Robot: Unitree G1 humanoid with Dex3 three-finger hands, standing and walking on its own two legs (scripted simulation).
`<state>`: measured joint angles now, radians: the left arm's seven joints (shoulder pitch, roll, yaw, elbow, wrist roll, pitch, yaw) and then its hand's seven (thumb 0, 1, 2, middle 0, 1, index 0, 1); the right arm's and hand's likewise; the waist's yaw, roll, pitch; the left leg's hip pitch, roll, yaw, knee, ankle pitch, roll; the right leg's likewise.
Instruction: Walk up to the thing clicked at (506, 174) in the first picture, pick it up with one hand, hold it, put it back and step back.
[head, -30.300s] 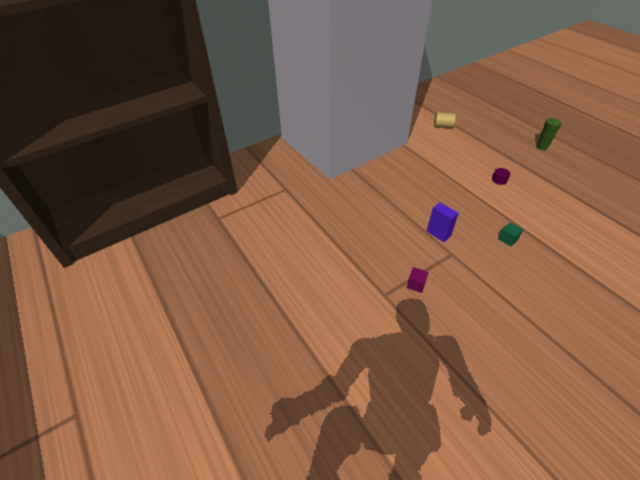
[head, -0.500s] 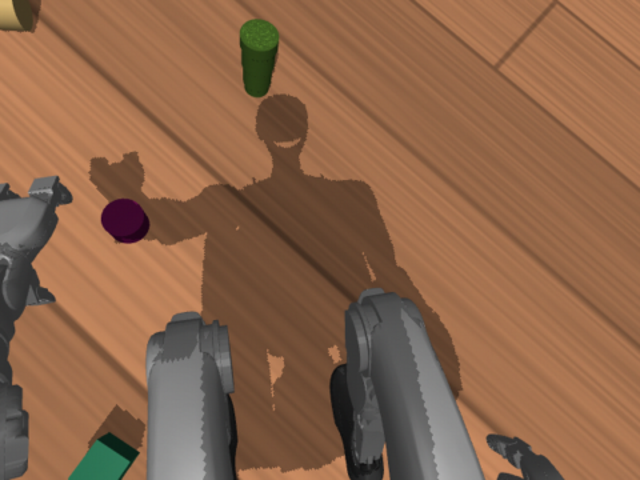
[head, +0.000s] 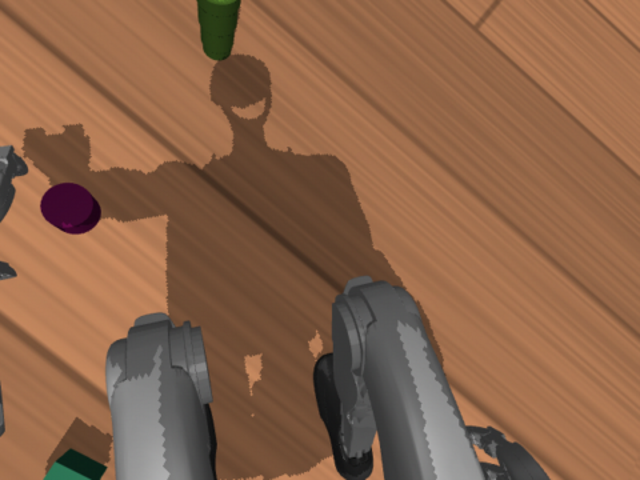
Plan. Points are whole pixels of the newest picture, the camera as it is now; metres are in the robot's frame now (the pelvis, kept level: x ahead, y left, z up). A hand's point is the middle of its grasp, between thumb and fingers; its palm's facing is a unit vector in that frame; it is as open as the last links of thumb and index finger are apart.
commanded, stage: rise first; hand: left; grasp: from above
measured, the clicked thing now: (72, 209) +0.51 +0.29 -0.32
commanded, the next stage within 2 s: approach in 0.46 s
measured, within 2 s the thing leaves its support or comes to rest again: neither
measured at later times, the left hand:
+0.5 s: hand (6, 223) +0.45 +0.33 -0.20, palm faces -0.45 -0.09 -0.89, open 14.1 cm
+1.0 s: hand (73, 160) +0.53 +0.26 -0.19, palm faces -0.35 -0.05 -0.94, open 13.9 cm
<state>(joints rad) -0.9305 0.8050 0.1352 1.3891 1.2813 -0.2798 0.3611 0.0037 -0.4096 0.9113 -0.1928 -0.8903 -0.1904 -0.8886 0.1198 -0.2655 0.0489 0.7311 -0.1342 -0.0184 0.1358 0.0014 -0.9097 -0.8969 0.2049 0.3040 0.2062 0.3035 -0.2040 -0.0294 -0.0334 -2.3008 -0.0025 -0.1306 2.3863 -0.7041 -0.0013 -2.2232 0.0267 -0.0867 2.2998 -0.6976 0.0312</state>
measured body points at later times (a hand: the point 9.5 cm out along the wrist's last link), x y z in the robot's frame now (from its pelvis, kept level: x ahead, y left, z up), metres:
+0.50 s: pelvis +0.00 +0.00 -0.02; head +0.25 +0.09 +0.35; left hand +0.47 +0.33 -0.14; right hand +0.06 -0.27 -0.11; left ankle +0.07 +0.12 -0.31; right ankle +0.10 -0.12 -0.31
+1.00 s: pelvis +0.00 +0.00 -0.02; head +0.26 +0.08 +0.34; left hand +0.55 +0.26 -0.14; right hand +0.02 -0.27 -0.10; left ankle +0.07 +0.12 -0.31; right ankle +0.10 -0.12 -0.31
